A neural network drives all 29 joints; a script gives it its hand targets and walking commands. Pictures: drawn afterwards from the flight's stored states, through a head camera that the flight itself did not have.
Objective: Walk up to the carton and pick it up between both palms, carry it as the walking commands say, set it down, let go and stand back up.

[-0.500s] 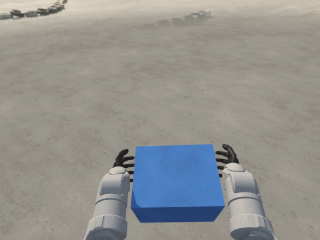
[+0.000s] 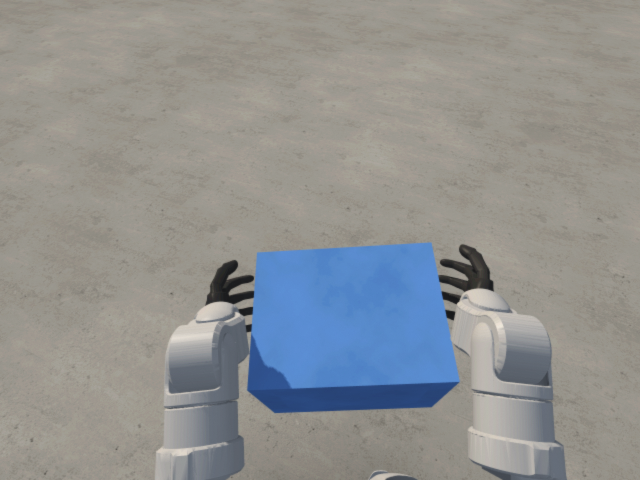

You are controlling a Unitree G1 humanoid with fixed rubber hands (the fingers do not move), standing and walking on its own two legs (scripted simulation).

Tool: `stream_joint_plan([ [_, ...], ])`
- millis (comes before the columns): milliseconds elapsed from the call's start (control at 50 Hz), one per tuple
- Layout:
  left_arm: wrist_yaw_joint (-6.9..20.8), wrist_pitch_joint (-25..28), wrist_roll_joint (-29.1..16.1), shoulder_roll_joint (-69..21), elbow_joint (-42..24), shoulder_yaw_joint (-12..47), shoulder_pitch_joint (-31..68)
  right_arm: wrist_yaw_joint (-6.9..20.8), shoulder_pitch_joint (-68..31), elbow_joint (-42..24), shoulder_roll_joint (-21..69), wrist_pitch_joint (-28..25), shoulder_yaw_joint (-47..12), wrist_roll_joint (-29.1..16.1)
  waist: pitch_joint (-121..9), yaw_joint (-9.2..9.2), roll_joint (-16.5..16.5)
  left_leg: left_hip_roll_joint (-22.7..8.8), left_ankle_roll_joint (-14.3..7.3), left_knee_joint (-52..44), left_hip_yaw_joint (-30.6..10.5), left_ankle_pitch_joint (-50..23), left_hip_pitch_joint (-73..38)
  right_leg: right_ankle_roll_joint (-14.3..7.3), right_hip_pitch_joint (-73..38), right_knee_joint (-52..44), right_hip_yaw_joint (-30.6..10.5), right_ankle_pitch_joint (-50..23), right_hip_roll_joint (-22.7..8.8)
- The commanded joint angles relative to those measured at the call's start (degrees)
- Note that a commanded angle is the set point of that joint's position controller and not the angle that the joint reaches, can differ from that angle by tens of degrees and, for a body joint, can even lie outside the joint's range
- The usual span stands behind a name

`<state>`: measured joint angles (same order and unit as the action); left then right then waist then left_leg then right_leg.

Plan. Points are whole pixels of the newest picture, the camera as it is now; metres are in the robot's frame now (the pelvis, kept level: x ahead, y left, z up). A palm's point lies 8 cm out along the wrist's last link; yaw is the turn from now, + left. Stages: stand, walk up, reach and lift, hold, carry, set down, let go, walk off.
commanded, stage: carry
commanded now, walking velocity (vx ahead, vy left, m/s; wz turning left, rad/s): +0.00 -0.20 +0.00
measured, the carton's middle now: (348, 333) +0.30 -0.02 +0.00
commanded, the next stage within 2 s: none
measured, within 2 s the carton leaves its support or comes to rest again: neither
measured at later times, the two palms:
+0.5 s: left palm (311, 367) +0.23 +0.03 +0.07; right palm (586, 345) +0.23 -0.26 +0.09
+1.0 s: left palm (466, 415) +0.17 -0.12 +0.07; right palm out of the picture +0.15 -0.42 +0.09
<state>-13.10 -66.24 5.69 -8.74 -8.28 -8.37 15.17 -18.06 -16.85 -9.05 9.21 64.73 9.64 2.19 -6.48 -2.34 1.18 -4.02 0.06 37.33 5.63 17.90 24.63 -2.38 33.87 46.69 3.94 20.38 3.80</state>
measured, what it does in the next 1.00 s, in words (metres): steps to the right: right foot, then left foot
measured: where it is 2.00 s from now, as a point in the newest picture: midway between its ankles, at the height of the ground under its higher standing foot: outside the picture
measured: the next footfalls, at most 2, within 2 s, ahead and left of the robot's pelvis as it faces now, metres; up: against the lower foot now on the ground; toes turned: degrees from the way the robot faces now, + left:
right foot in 0.12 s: +0.07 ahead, -0.15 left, +0.00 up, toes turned -6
left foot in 0.40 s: -0.01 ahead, +0.00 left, +0.00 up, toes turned +7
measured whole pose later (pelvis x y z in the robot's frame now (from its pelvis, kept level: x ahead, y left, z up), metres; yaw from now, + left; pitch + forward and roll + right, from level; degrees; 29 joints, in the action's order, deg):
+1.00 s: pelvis -0.13 -0.25 +0.00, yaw -1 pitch +5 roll -1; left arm -11.8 -68.5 7.7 -9.5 -9.1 -7.8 18.1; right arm -17.1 -17.2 -13.3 9.3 67.8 11.2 3.4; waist -3.7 -2.2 0.6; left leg -2.3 -1.3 38.5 8.3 21.3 22.2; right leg -5.3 28.8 34.5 8.5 10.8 1.8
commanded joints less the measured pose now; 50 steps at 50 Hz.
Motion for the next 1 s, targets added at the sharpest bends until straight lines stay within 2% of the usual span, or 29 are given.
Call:
stream_joint_plan([
  [0,21.37,-0.54,-24.79,-56.58,-6.75,40.64,34.76,28.39,-31.07,-2.36,58.11,3.8,-42.55,-22.36,-15.11,1.79,-8.62,-20.51,-7.44,-12.04,-17.39,-28.19,-14.96,1.64,2.29,1.34,-4.81,1.32,-6.83],
  [80,21.97,-1.84,-26.61,-56.69,-5.83,39.97,34.79,27.53,-29.28,-1.19,57.73,4.82,-40.55,-20.38,-18.47,2.16,-12.23,-12.38,-2.11,-4.5,-5.98,-29.03,-10.17,1.04,-16.68,-19.29,5.04,-6.56,-2.2],
  [100,22.37,-2.12,-26.27,-56.51,-5.32,39.7,33.93,27.47,-28.21,-1.06,57.22,5.08,-40.52,-19.72,-19.96,1.93,-6.91,-10.0,-0.57,-0.25,-4.33,-25.1,-7.58,0.31,-22.5,-25.0,2.23,-9.83,-4.55],
  [120,22.75,-2.44,-26.27,-55.47,-4.62,39.07,34.3,27.3,-26.25,1.34,56.91,5.48,-39.6,-19.09,-19.61,1.78,-0.02,-6.56,2.06,6.03,-2.02,-8.91,-0.08,-1.58,-27.68,-27.16,-6.72,-24.04,-11.37],
  [140,22.75,-2.02,-25.25,-55.86,-3.13,38.66,32.23,27.5,-27.74,-0.91,56.44,5.69,-40.58,-19.68,-20.48,2.44,16.39,-0.37,5.28,12.87,3.18,12.92,10.78,-8.1,-32.57,-24.34,-19.79,-43.6,-22.98],
  [160,22.72,-2.05,-25.22,-57.03,-2.66,38.23,30.81,27.41,-32.13,-3.65,56.82,5.32,-41.54,-21.37,-22.03,3.02,16.82,-0.25,4.13,20.77,0.47,21.36,11.57,-10.83,-32.82,-21.66,-17.84,-47.07,-21.65],
  [200,22.55,-1.71,-25.21,-58.34,-5.52,37.93,34.49,27.74,-33.61,-3.57,57.54,4.96,-41.64,-22.18,-22.43,3.05,6.72,0.25,2.01,26.91,-1.19,18.18,11.29,-11.64,-30.37,-21.11,-14.0,-41.28,-20.24],
  [220,22.27,-1.47,-24.88,-58.47,-6.0,37.98,34.42,27.91,-33.96,-4.4,57.56,4.72,-41.93,-22.93,-22.16,3.05,5.35,0.06,1.53,26.54,-1.15,15.68,10.54,-11.56,-28.34,-21.3,-13.03,-37.24,-19.53],
  [320,21.41,-1.33,-23.78,-56.85,-8.56,37.97,34.04,28.03,-32.78,-3.74,57.26,5.12,-41.62,-23.44,-22.03,3.36,7.53,2.05,0.54,8.77,0.24,10.82,0.59,-10.3,-24.84,-24.26,-11.22,-20.3,-16.71],
  [360,21.19,-1.7,-23.33,-57.04,-7.4,38.68,31.54,28.21,-30.0,-2.73,56.85,5.38,-40.97,-22.79,-22.92,2.53,5.01,1.32,-0.78,-8.13,1.37,2.72,-8.27,-8.64,-23.31,-22.7,-9.07,-19.78,-15.27],
  [380,21.1,-1.86,-23.72,-57.12,-6.96,39.44,31.91,28.52,-30.29,-2.45,57.06,5.2,-40.44,-22.67,-22.26,1.69,-0.67,-4.0,-2.08,-15.4,-4.08,-4.22,-15.89,-5.68,-16.06,-17.68,-6.37,-18.4,-13.03],
  [400,21.11,-1.82,-23.87,-57.75,-6.14,39.59,33.56,28.87,-30.79,-1.79,57.9,5.2,-40.34,-22.58,-17.93,1.22,-8.17,-15.06,-4.78,-20.18,-18.23,-3.55,-21.86,-1.55,-3.51,-10.08,-4.11,-7.92,-9.1],
  [420,21.54,-2.27,-24.04,-56.59,-7.47,39.76,36.07,29.19,-28.92,2.2,57.4,4.83,-38.42,-21.56,-15.97,0.96,-25.17,-29.8,-12.99,-20.63,-34.14,-18.77,-21.03,2.58,7.0,1.41,-0.67,6.04,-4.48],
  [440,21.6,-2.04,-24.92,-57.99,-9.09,41.72,38.66,29.59,-26.83,2.52,58.79,4.78,-37.95,-21.92,-13.35,1.38,-17.66,-27.53,-13.92,-17.86,-29.58,-22.87,-19.51,2.39,7.86,12.03,-6.02,5.26,-6.23],
  [480,21.89,-1.54,-25.72,-59.05,-7.56,41.68,39.24,29.6,-31.04,0.04,59.35,4.54,-39.22,-21.86,-13.56,1.74,-5.28,-21.87,-9.77,-16.68,-19.92,-20.39,-16.71,2.88,6.16,15.96,-6.97,0.71,-7.2],
  [540,22.27,-1.57,-27.42,-58.97,-9.32,40.9,40.04,28.61,-33.58,-3.95,59.88,4.26,-39.63,-21.13,-16.05,1.64,-8.56,-16.3,-6.39,-10.54,-9.51,-31.29,-18.43,3.61,1.33,5.8,-2.39,1.17,-5.68],
  [580,22.18,-1.85,-27.36,-58.09,-8.97,40.99,38.95,28.2,-32.5,-4.12,58.54,4.24,-39.36,-20.47,-17.82,1.54,-13.89,-15.74,-5.21,-9.13,-7.74,-37.35,-18.6,3.49,-3.16,-1.89,-0.27,0.52,-5.07],
  [640,22.57,-2.73,-26.75,-57.54,-5.83,40.26,34.81,27.72,-28.72,-1.96,57.35,4.56,-38.8,-18.36,-20.08,1.97,-16.44,-14.26,-3.17,-5.74,-6.14,-36.5,-18.25,3.16,-10.47,-15.84,3.28,-3.49,-3.58],
  [660,22.74,-2.72,-26.46,-57.42,-5.0,40.14,33.87,27.72,-27.31,-1.29,57.2,4.51,-39.08,-17.99,-20.87,2.02,-13.38,-12.67,-1.43,-2.69,-4.23,-33.32,-15.91,2.87,-15.99,-23.39,4.54,-8.97,-3.6],
  [680,22.93,-2.86,-25.78,-56.57,-3.84,39.44,32.34,27.68,-24.91,0.66,56.52,4.76,-38.51,-17.22,-21.77,2.04,-8.99,-10.65,0.87,1.16,-2.36,-25.39,-11.13,2.45,-22.33,-27.05,0.67,-13.44,-7.81],
  [700,23.27,-2.62,-25.52,-55.99,-4.81,39.27,32.51,27.64,-26.87,-1.54,56.43,4.42,-39.79,-17.69,-22.68,1.78,0.41,-7.36,3.55,6.25,-0.66,-11.23,-1.45,-0.13,-29.38,-26.32,-8.83,-30.82,-15.96],
  [720,23.25,-1.87,-24.75,-57.18,-3.56,39.17,32.12,27.98,-29.32,-3.44,57.03,4.63,-40.88,-19.0,-22.02,2.52,17.18,-0.42,5.95,12.21,4.37,12.73,8.96,-6.71,-32.47,-21.52,-16.64,-51.35,-22.85],
  [740,23.17,-1.41,-24.87,-57.35,-5.37,38.56,31.75,27.89,-32.06,-5.83,57.22,4.39,-42.13,-20.43,-22.78,2.86,20.13,0.09,4.25,20.86,1.62,21.5,10.76,-9.04,-33.81,-18.97,-14.54,-56.89,-21.18],
  [780,22.64,-1.05,-23.63,-57.74,-6.4,36.89,31.23,28.14,-32.86,-6.0,58.34,4.19,-43.53,-22.43,-24.17,2.65,11.03,0.25,2.39,27.08,-0.45,18.38,11.19,-9.14,-34.15,-16.73,-9.54,-54.59,-19.74],
  [840,21.93,-0.39,-23.1,-57.37,-9.15,37.28,33.16,28.51,-35.05,-8.21,57.16,3.95,-44.21,-24.52,-23.22,3.01,8.21,0.64,1.95,22.49,0.64,12.68,9.14,-9.5,-31.17,-18.46,-8.23,-39.72,-18.26],
  [880,21.55,-0.45,-22.4,-56.44,-8.56,36.82,31.0,28.58,-32.74,-6.77,56.2,4.62,-43.71,-24.27,-22.51,3.13,9.71,1.31,1.67,15.41,1.29,11.25,3.52,-9.62,-27.52,-20.58,-8.76,-31.29,-17.65],
  [940,20.96,-0.7,-22.07,-56.29,-8.54,38.17,31.32,29.14,-31.18,-4.88,55.86,5.16,-42.64,-23.9,-22.04,2.4,7.46,0.78,-0.05,-6.04,1.73,2.7,-6.06,-8.67,-25.33,-20.37,-8.17,-25.28,-15.95],
  [960,20.91,-0.92,-21.94,-56.6,-6.88,38.43,30.94,29.44,-31.41,-3.82,56.2,5.06,-42.1,-23.66,-21.57,1.86,2.9,-3.29,-0.91,-15.26,-1.28,-5.85,-12.86,-6.17,-19.69,-17.31,-6.3,-22.28,-14.42],
  [980,20.61,-0.95,-22.09,-56.68,-6.8,39.35,31.1,29.87,-29.83,-2.02,57.15,5.11,-41.49,-23.54,-19.38,1.25,-7.72,-12.95,-3.93,-19.86,-15.3,-4.49,-22.15,-2.19,-6.87,-10.06,-5.88,-13.53,-11.4],
])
